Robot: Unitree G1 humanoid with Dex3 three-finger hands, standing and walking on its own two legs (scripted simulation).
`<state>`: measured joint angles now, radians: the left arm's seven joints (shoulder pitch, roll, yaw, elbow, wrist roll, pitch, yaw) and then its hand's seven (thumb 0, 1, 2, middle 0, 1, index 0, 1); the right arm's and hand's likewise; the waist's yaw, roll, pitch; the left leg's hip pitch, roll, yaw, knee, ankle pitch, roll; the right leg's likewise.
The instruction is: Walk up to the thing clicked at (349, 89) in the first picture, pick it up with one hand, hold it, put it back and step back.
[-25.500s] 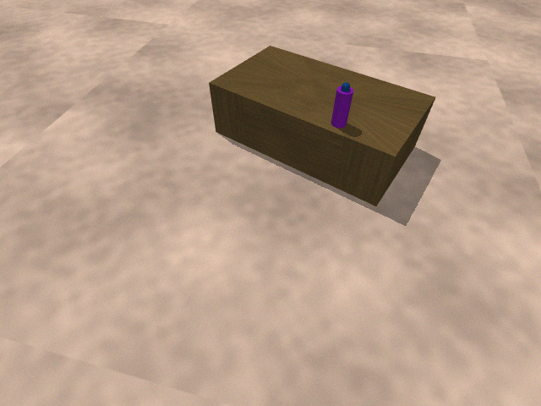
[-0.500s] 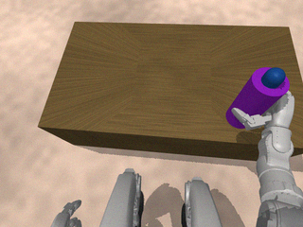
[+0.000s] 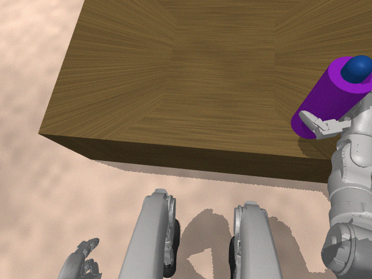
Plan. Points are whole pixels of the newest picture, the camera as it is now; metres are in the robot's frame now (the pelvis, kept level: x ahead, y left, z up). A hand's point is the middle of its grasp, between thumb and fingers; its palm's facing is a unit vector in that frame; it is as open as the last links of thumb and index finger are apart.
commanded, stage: lower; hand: right
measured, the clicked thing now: (330, 99) +0.47 -0.22 +0.01
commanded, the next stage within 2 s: loosen in 0.94 s
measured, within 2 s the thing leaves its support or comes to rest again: rests again in 1.64 s
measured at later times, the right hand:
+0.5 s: hand (310, 119) +0.48 -0.23 -0.09, palm faces +0.22 +0.98 -0.01, open 10.5 cm
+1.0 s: hand (309, 120) +0.48 -0.23 -0.11, palm faces +0.22 +0.98 -0.02, open 10.5 cm
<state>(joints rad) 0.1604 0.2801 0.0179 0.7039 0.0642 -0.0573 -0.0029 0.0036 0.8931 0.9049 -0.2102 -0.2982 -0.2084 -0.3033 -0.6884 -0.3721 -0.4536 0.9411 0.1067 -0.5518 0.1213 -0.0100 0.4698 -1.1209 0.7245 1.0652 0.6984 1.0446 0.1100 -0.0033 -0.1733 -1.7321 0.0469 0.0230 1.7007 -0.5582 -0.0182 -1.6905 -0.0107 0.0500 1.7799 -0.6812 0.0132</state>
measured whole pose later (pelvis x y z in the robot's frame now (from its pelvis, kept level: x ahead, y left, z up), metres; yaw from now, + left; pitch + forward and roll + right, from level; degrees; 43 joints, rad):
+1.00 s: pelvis -0.02 -0.01 -0.10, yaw +0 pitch +36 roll +3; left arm 0.17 0.31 0.01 0.70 0.08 -0.01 -0.03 0.00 0.89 0.90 -0.22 -0.30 -0.21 -0.30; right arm -0.82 -0.43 -0.49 0.99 0.07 -0.55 0.12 -0.01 0.48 -1.14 0.72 1.08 0.69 1.06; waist 0.13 -0.01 -0.14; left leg -2.06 0.07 0.01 2.02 -0.59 -0.03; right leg -2.02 0.02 0.06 2.12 -0.72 0.00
